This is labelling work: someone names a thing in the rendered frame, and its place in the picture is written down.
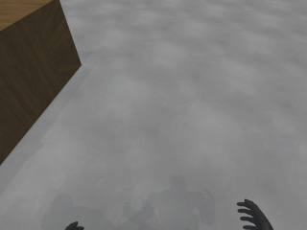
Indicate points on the robot right hand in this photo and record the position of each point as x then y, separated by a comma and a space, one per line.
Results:
259, 219

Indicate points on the pedestal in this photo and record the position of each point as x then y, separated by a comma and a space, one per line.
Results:
38, 57

